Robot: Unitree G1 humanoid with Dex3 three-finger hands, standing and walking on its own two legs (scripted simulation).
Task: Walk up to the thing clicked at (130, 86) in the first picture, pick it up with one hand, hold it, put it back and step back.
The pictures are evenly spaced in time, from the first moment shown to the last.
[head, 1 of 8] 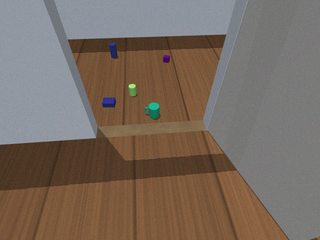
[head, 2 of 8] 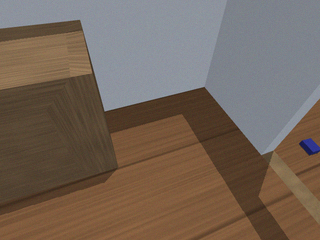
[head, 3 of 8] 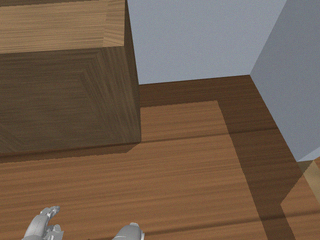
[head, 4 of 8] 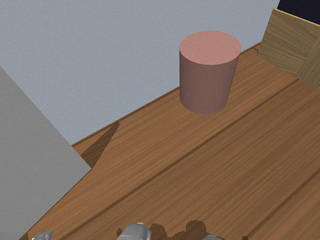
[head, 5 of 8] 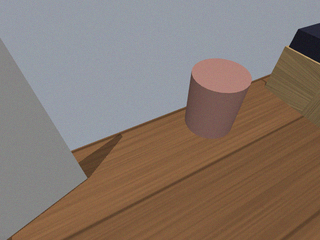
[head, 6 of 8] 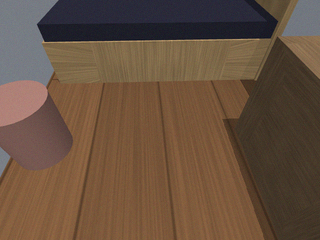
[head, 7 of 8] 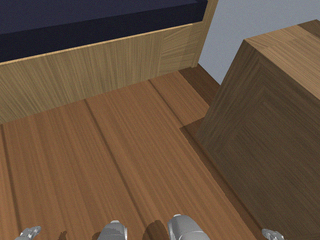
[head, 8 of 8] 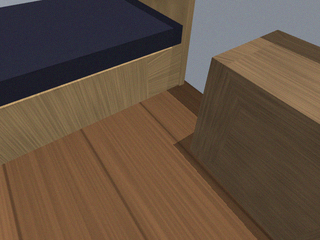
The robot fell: no
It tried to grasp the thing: no
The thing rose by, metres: 0.00
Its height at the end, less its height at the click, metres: +0.00
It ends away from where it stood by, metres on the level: 0.00
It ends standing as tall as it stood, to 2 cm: yes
